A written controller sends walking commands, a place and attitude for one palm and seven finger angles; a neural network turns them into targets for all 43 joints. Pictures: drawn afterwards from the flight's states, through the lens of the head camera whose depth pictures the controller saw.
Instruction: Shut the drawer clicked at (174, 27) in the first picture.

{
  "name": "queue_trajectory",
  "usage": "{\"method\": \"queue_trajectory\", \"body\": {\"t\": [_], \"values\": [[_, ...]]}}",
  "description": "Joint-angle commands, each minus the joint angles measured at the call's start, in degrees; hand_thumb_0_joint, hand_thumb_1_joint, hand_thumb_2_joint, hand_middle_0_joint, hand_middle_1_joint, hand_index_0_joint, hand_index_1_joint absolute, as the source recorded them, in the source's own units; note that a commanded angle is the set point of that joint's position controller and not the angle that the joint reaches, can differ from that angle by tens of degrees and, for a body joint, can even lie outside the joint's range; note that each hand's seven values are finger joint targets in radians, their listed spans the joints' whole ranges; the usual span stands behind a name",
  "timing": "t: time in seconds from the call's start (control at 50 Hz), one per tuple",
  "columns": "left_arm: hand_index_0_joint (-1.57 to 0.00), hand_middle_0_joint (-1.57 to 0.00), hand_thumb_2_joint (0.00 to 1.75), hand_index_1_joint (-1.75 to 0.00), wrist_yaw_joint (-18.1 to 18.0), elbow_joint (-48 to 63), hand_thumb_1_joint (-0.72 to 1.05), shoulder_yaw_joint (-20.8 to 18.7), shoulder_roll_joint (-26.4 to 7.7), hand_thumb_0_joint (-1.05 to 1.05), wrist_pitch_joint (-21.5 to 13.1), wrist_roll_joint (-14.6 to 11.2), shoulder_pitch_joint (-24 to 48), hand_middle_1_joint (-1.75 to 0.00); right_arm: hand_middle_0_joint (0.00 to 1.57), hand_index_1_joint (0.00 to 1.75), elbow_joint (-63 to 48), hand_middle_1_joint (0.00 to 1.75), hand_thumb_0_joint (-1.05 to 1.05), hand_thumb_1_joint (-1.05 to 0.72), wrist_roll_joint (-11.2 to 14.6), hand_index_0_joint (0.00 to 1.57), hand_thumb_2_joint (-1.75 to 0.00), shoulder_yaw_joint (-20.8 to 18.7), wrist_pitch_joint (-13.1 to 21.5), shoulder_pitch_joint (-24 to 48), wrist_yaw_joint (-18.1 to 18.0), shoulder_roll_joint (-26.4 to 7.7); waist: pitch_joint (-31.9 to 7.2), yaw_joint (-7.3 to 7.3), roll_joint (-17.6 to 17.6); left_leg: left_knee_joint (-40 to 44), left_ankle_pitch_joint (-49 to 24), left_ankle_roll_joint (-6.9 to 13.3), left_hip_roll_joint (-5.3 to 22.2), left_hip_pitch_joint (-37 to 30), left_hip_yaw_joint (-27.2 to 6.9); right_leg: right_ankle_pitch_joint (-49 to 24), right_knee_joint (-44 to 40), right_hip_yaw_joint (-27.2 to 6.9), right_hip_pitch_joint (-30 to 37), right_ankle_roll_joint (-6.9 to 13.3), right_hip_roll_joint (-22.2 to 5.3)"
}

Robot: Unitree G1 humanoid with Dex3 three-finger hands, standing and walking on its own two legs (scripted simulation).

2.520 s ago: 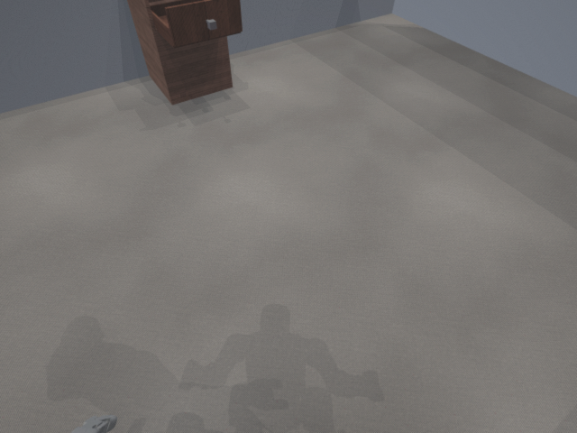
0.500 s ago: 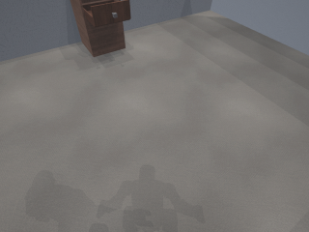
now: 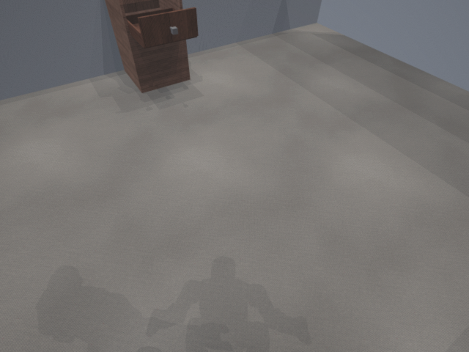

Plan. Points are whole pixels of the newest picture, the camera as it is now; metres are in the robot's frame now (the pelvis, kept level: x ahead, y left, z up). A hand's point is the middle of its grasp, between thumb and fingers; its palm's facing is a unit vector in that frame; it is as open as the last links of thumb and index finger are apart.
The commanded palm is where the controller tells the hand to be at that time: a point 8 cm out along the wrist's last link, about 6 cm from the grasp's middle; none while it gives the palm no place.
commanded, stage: walk to a spot facing it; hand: left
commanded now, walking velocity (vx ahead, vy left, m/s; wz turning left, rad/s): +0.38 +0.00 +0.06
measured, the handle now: (173, 29) +1.95 +0.51 -0.23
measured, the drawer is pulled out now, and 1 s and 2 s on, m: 0.28 0.28 0.28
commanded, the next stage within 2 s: none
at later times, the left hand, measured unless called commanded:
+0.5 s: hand (143, 348) +0.17 +0.20 -0.18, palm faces -0.01 -0.99 -0.17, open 7.3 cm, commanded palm none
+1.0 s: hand (160, 281) +0.31 +0.20 -0.21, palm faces +0.10 -0.99 -0.13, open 7.3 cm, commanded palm none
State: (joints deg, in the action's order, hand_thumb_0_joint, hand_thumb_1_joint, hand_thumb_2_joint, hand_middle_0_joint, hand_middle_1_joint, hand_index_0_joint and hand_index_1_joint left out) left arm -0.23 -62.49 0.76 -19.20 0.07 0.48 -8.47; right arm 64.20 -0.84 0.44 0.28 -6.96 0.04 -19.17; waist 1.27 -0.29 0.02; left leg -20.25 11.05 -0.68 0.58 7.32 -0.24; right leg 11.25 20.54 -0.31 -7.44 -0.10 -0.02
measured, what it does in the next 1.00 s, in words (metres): walks ahead: right foot, then left foot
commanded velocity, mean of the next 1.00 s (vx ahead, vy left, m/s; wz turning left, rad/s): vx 0.38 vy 0.00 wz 0.02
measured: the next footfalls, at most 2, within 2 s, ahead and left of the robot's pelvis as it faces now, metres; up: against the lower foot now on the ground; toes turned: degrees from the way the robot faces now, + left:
right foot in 0.60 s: +0.31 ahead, -0.13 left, +0.00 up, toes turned -8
left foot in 0.94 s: +0.42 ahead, +0.13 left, +0.00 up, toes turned +14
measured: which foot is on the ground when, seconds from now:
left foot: down 0.00-0.60, up 0.62-0.92, down 0.94-1.00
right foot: down 0.00-0.22, up 0.24-0.58, down 0.60-0.94, up 0.96-1.00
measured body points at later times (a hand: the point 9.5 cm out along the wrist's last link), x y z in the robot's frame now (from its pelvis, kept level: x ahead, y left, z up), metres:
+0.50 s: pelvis +0.13 +0.01 -0.01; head +0.16 +0.02 +0.44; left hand +0.17 +0.25 -0.17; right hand -0.02 -0.17 -0.15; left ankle +0.00 +0.13 -0.75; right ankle +0.22 -0.12 -0.71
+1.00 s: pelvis +0.35 +0.03 -0.02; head +0.35 +0.06 +0.42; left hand +0.31 +0.25 -0.20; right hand +0.45 -0.22 -0.14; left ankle +0.39 +0.12 -0.75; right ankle +0.27 -0.12 -0.71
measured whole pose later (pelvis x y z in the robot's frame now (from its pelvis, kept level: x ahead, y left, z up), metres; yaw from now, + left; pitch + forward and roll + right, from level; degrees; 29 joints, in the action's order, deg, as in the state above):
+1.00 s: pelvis +0.35 +0.03 -0.02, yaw +2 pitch -1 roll -2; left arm 0.6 -63.2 -3.0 -11.4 -0.5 1.3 -19.6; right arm 56.0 -2.1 -3.1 4.7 -10.4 0.9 -9.9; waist 0.6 -0.6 2.4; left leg -38.7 16.9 2.3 5.7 20.8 9.8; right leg 26.9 49.8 5.9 -14.6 0.1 -3.9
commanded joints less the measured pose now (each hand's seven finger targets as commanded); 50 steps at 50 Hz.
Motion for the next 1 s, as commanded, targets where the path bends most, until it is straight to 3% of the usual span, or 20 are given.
{"method": "queue_trajectory", "body": {"t": [0.0,0.1,0.16,0.18,0.2,0.22,0.24,0.32,0.46,0.52,0.54,0.56,0.58,0.62,0.72,0.88,0.9,0.92,0.94,0.98], "values": [[-0.20,-0.20,0.90,-0.30,0.06,1.52,0.90,-1.70,-5.67,0.00,0.24,0.73,-4.63,-0.30,0.20,0.30,-2.02,0.30,0.00,-0.90,-0.59,0.20,-0.90,-0.90,-0.30,-2.99,-0.08,-4.16,3.44,-0.49,3.25,-0.12,16.65,1.30,3.30,6.74,-3.21,21.60,-5.67,-8.80,-4.76,1.79,-6.42],[-0.20,-0.20,0.90,-0.30,0.18,2.11,0.90,-3.60,-6.77,0.00,-0.80,0.49,-10.70,-0.30,0.20,0.30,-4.10,0.30,0.00,-0.90,-0.54,0.20,-0.90,-1.51,0.80,-6.06,-0.01,-1.41,4.65,-0.87,7.89,-14.25,12.87,1.36,1.63,14.31,2.46,26.00,-9.05,-17.49,-1.79,8.03,-13.99],[-0.20,-0.20,0.90,-0.30,0.19,3.10,0.90,-3.87,-4.16,0.00,-1.36,0.46,-9.08,-0.30,0.20,0.30,-2.98,0.30,0.00,-0.90,-0.18,0.20,-0.90,-1.98,1.86,-11.84,0.02,-0.09,4.96,2.07,3.44,-7.79,10.86,2.10,3.23,4.80,2.65,17.88,-1.77,-9.76,-8.63,7.13,-10.76],[-0.20,-0.20,0.90,-0.30,0.35,3.55,0.90,-3.71,-1.93,0.00,-1.29,0.53,-8.00,-0.30,0.20,0.30,-1.59,0.30,0.00,-0.90,-0.27,0.20,-0.90,-2.27,2.26,-16.34,-0.06,-0.45,5.64,3.64,-2.70,-2.15,11.37,3.47,5.77,-0.29,-2.75,16.18,6.33,-4.49,-13.90,4.87,-6.10],[-0.20,-0.20,0.90,-0.30,0.58,4.75,0.90,-3.18,1.43,0.00,-1.34,0.55,-6.62,-0.30,0.20,0.30,0.37,0.30,0.00,-0.90,-0.66,0.20,-0.90,-3.34,2.67,-22.04,-0.34,-3.63,6.15,5.41,-14.73,5.38,14.06,7.46,14.70,-6.21,-15.97,14.98,21.99,4.02,-22.94,1.97,-0.20],[-0.20,-0.20,0.90,-0.30,0.33,7.29,0.90,-2.73,2.29,0.00,-1.98,0.87,-0.92,-0.30,0.20,0.30,1.85,0.30,0.00,-0.90,-0.75,0.20,-0.90,-3.73,3.00,-27.89,-1.12,-4.32,9.27,7.65,-16.83,10.62,7.66,11.56,20.54,-9.75,-26.44,20.52,33.22,4.56,-32.83,1.13,0.87],[-0.20,-0.20,0.90,-0.30,0.33,8.12,0.90,-3.15,2.12,0.00,-2.45,0.93,0.96,-0.30,0.20,0.30,2.30,0.30,0.00,-0.90,-0.52,0.20,-0.90,-3.21,3.11,-28.49,-1.66,-2.45,10.96,6.75,-10.37,9.41,-0.53,14.05,22.25,-10.32,-26.67,19.17,39.20,1.08,-36.59,1.62,-2.59],[-0.20,-0.20,0.90,-0.30,1.55,6.45,0.90,-3.32,5.17,0.00,-2.20,0.85,-1.96,-0.30,0.20,0.30,0.88,0.30,0.00,-0.90,-0.26,0.20,-0.90,-2.81,4.50,-23.62,-2.12,1.35,6.87,2.76,-6.74,9.05,-7.63,12.45,16.90,-7.04,-13.22,10.59,39.36,1.88,-31.93,0.08,-6.62],[-0.20,-0.20,0.90,-0.30,2.16,8.18,0.90,-3.76,7.96,0.00,-2.13,0.60,2.64,-0.30,0.20,0.30,3.19,0.30,0.00,-0.90,-0.77,0.20,-0.90,-3.37,4.58,-24.84,-2.19,3.07,6.97,2.54,-7.48,8.40,-10.94,9.68,13.86,-2.41,-3.68,2.79,18.89,7.91,-19.53,0.53,-4.35],[-0.20,-0.20,0.90,-0.30,1.83,5.40,0.90,-4.71,5.96,0.00,-2.68,0.93,-6.12,-0.30,0.20,0.30,3.36,0.30,0.00,-0.90,-0.38,0.20,-0.90,-3.63,4.25,-23.60,-2.16,2.52,3.35,-2.30,-4.65,-3.92,-23.79,7.48,11.75,0.03,0.26,-0.18,12.72,10.38,-4.40,2.08,-1.02],[-0.20,-0.20,0.90,-0.30,1.48,2.72,0.90,-5.41,3.31,0.00,-3.39,1.21,-14.77,-0.30,0.20,0.30,3.11,0.30,0.00,-0.90,-0.10,0.20,-0.90,-3.73,4.28,-23.42,-1.87,2.78,-1.69,-5.98,-2.25,-15.64,-23.35,5.49,9.55,4.16,2.15,-1.19,10.29,8.35,7.69,3.10,-1.96],[-0.20,-0.20,0.90,-0.30,0.48,0.69,0.90,-6.96,-2.69,0.00,-4.21,1.67,-23.14,-0.30,0.20,0.30,1.64,0.30,0.00,-0.90,0.49,0.20,-0.90,-3.25,4.40,-24.58,-1.05,5.68,-8.29,-8.78,9.09,-33.51,-6.39,3.31,5.08,17.07,5.47,6.28,5.59,-7.70,21.01,7.24,-15.53],[-0.20,-0.20,0.90,-0.30,-0.18,-0.43,0.90,-7.89,-7.56,0.00,-4.10,0.88,-27.13,-0.30,0.20,0.30,-0.91,0.30,0.00,-0.90,0.69,0.20,-0.90,-2.96,4.45,-23.45,-0.98,8.08,-11.34,-7.94,16.39,-51.29,20.82,2.62,0.24,27.41,3.91,9.81,-4.00,-30.86,22.73,12.55,-28.71],[-0.20,-0.20,0.90,-0.30,-0.46,2.19,0.90,-6.72,-3.79,0.00,-3.47,0.48,-16.18,-0.30,0.20,0.30,-2.66,0.30,0.00,-0.90,0.16,0.20,-0.90,-3.79,3.72,-15.11,-0.37,7.64,-0.81,-5.46,8.96,-58.54,14.51,3.37,6.15,31.65,0.05,27.63,-9.86,-27.17,5.39,12.08,-26.14],[-0.20,-0.20,0.90,-0.30,-0.88,3.91,0.90,-4.45,3.18,0.00,-4.09,1.40,-6.94,-0.30,0.20,0.30,-2.82,0.30,0.00,-0.90,-0.67,0.20,-0.90,-3.68,1.02,-17.38,0.53,10.29,3.39,2.53,6.97,-40.54,8.40,0.44,9.30,19.40,3.16,12.02,-10.69,-2.85,-15.00,7.82,-18.13],[-0.20,-0.20,0.90,-0.30,0.14,3.38,0.90,-5.39,0.53,0.00,-3.41,1.08,-8.17,-0.30,0.20,0.30,-5.98,0.30,0.00,-0.90,-0.51,0.20,-0.90,-4.43,2.92,-14.69,1.47,6.25,2.80,4.12,1.14,-13.09,2.21,-0.38,4.22,1.06,11.04,13.69,-1.05,2.74,-14.97,5.93,-12.94],[-0.20,-0.20,0.90,-0.30,0.41,3.73,0.90,-5.00,2.22,0.00,-3.21,0.90,-8.74,-0.30,0.20,0.30,-4.66,0.30,0.00,-0.90,-0.73,0.20,-0.90,-5.07,3.26,-19.34,0.96,3.27,1.18,6.16,-6.04,-8.28,7.71,0.50,6.01,-5.82,6.88,10.74,9.69,5.14,-17.62,4.45,-9.67],[-0.20,-0.20,0.90,-0.30,0.94,5.42,0.90,-4.56,5.84,0.00,-3.08,0.42,-8.57,-0.30,0.20,0.30,-3.41,0.30,0.00,-0.90,-1.50,0.20,-0.90,-6.60,3.76,-25.63,0.38,-2.78,-0.15,8.35,-20.08,3.14,17.81,5.12,18.73,-10.89,-13.69,14.92,29.12,10.89,-26.58,1.10,-2.75],[-0.20,-0.20,0.90,-0.30,0.80,8.07,0.90,-4.14,5.46,0.00,-3.22,0.82,-5.14,-0.30,0.20,0.30,-2.71,0.30,0.00,-0.90,-1.50,0.20,-0.90,-6.69,3.50,-28.33,-0.23,-5.15,0.64,9.00,-22.48,10.63,20.41,9.23,25.60,-11.32,-27.16,22.35,43.02,6.67,-33.73,0.80,-0.35],[-0.20,-0.20,0.90,-0.30,1.15,7.14,0.90,-4.81,4.37,0.00,-3.29,1.18,-3.10,-0.30,0.20,0.30,-4.74,0.30,0.00,-0.90,-0.85,0.20,-0.90,-5.32,3.50,-20.30,-0.94,-0.88,4.14,5.65,-9.57,10.53,19.16,10.44,24.93,-4.95,-22.13,12.46,52.56,1.25,-36.91,1.12,-6.18]]}}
